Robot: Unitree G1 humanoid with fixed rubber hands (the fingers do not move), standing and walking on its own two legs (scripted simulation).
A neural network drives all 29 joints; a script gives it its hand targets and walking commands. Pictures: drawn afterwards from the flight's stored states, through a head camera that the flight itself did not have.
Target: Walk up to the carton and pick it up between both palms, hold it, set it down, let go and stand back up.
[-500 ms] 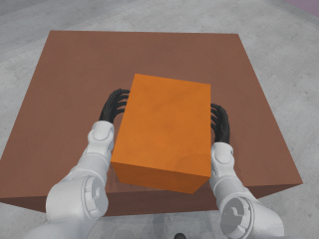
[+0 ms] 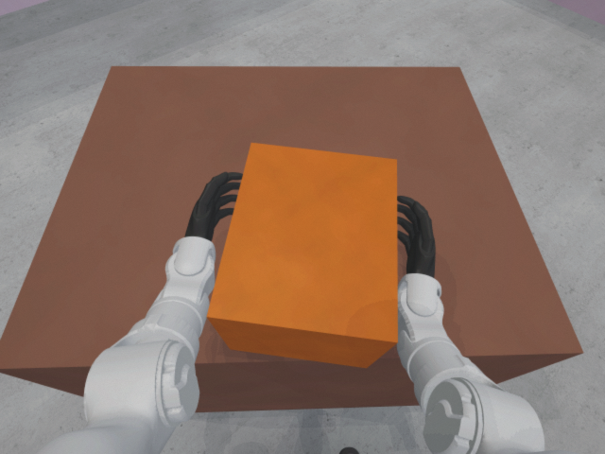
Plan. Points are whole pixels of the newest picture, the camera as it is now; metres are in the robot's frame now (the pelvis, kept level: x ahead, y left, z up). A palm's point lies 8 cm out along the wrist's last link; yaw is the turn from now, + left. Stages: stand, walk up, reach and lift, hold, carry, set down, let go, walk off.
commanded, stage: reach and lift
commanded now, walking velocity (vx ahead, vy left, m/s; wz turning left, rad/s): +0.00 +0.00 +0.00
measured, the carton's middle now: (310, 258) +0.38 -0.01 -0.02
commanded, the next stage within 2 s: none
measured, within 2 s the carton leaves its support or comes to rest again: neither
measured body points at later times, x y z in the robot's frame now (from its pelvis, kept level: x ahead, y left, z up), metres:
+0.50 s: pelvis +0.01 +0.00 +0.00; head +0.05 +0.02 +0.45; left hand +0.44 +0.12 +0.06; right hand +0.38 -0.17 +0.04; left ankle -0.02 +0.11 -0.74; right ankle +0.01 -0.13 -0.74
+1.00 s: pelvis +0.00 +0.01 +0.00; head -0.02 +0.03 +0.45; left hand +0.41 +0.13 +0.12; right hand +0.37 -0.17 +0.12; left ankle -0.02 +0.11 -0.74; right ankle +0.01 -0.13 -0.74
